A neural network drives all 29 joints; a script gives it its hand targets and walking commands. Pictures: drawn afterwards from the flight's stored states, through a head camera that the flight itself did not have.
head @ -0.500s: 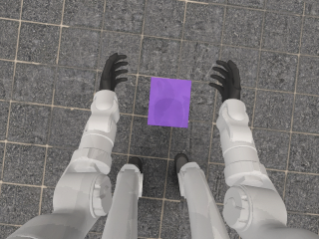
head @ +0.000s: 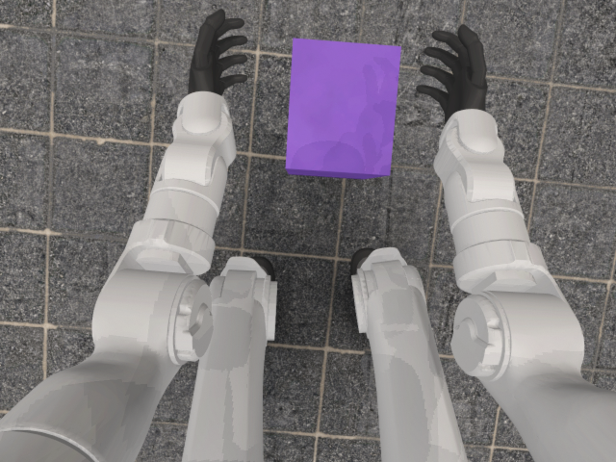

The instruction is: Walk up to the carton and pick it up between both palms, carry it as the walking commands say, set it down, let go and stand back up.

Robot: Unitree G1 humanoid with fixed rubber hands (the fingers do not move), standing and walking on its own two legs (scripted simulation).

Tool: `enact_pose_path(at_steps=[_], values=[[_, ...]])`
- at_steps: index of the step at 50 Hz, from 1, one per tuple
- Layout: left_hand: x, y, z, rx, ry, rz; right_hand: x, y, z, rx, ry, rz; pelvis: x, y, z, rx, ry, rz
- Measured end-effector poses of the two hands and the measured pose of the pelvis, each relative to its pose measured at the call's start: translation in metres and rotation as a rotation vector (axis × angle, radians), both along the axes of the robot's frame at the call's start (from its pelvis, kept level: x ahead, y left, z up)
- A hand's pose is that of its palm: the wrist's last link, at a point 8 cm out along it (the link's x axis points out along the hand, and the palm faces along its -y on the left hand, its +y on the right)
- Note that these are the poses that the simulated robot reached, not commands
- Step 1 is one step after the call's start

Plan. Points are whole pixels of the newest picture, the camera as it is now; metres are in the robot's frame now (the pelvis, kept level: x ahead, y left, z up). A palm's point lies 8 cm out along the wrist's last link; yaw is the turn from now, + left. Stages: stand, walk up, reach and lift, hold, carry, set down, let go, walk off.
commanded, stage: reach and lift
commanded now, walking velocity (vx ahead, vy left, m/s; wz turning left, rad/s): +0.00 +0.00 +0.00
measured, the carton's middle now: (334, 122) +0.50 -0.05 -0.39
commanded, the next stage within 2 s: none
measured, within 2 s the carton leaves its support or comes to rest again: leaves its support in 1.76 s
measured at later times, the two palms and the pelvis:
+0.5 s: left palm (240, 110) +0.50 +0.10 -0.30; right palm (418, 125) +0.48 -0.17 -0.30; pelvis +0.00 -0.01 -0.09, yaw +1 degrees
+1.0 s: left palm (236, 110) +0.51 +0.11 -0.31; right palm (417, 123) +0.48 -0.18 -0.31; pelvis +0.00 -0.01 -0.12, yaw +1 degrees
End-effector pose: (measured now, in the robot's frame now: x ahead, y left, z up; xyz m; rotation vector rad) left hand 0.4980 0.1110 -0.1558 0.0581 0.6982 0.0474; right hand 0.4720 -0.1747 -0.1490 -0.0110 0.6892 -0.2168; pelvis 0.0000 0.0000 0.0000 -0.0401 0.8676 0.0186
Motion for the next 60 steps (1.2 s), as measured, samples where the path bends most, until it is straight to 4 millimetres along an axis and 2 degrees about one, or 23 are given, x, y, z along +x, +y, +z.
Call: enact_pose_path(at_steps=[8,11,16,24,27,32,36,40,45,56,60], values=[[0.01,-0.007,-0.034,-0.008,0.006,-0.017,0.01,0.005,-0.037,0.019,0.016,0.02,-0.007,-0.005,-0.035,0.005,-0.049,-0.004],[0.012,-0.008,-0.052,-0.004,0.019,-0.023,0.014,0.006,-0.054,0.022,0.019,0.02,-0.006,-0.007,-0.046,0.009,-0.051,-0.006],[0.012,-0.01,-0.085,0.005,0.033,-0.036,0.021,-0.004,-0.079,0.008,0.01,0.01,-0.003,-0.009,-0.063,0.015,-0.05,-0.012],[0.008,-0.013,-0.138,-0.004,0.048,-0.048,0.006,0.002,-0.142,0.037,0.071,0.023,-0.002,-0.012,-0.089,0.025,-0.081,-0.017],[0.007,-0.011,-0.152,0.0,0.054,-0.065,0.001,-0.002,-0.157,0.006,0.097,0.049,-0.004,-0.012,-0.094,0.023,-0.144,-0.009],[0.012,0.003,-0.162,0.008,0.037,-0.05,0.004,-0.008,-0.164,0.006,0.081,0.042,-0.006,-0.011,-0.104,0.013,-0.208,-0.01],[0.001,-0.003,-0.167,-0.004,0.099,-0.074,0.002,-0.001,-0.165,0.037,0.115,0.03,-0.001,-0.009,-0.114,0.009,-0.192,-0.007],[0.009,-0.009,-0.159,-0.015,0.068,-0.069,0.01,0.004,-0.158,0.046,0.085,0.019,0.0,-0.008,-0.12,0.01,-0.177,-0.002],[0.016,-0.01,-0.153,-0.005,0.044,-0.066,0.01,0.004,-0.159,0.04,0.088,0.02,0.0,-0.007,-0.12,0.016,-0.165,-0.004],[0.006,-0.002,-0.161,0.014,0.069,-0.066,0.007,0.001,-0.162,0.03,0.094,0.038,-0.001,-0.009,-0.117,0.02,-0.158,-0.007],[0.01,-0.012,-0.157,-0.005,0.047,-0.089,0.01,0.008,-0.16,0.033,0.092,0.052,-0.002,-0.009,-0.117,0.019,-0.158,-0.007]])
